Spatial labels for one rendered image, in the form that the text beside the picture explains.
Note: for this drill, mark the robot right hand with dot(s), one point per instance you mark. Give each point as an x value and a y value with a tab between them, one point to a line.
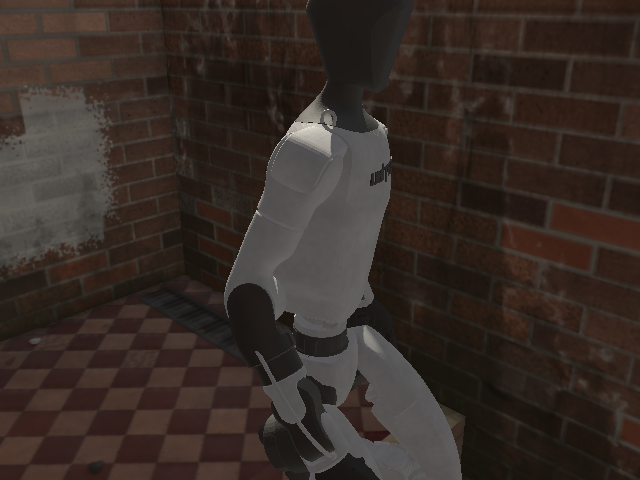
349	468

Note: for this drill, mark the left robot shin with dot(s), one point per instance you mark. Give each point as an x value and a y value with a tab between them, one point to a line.
392	459

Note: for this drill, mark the robot left thigh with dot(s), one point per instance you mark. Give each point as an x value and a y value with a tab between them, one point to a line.
405	406

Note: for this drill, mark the robot left forearm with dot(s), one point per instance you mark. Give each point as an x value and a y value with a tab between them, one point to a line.
368	296

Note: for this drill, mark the robot right upper arm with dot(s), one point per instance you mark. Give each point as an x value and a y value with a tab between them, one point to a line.
302	172

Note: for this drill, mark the robot left hand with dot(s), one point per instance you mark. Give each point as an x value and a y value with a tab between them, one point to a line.
376	316

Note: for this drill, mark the robot left upper arm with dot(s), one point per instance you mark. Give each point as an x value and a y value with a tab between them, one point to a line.
383	126

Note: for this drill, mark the robot right forearm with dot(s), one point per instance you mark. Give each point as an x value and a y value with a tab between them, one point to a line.
254	328

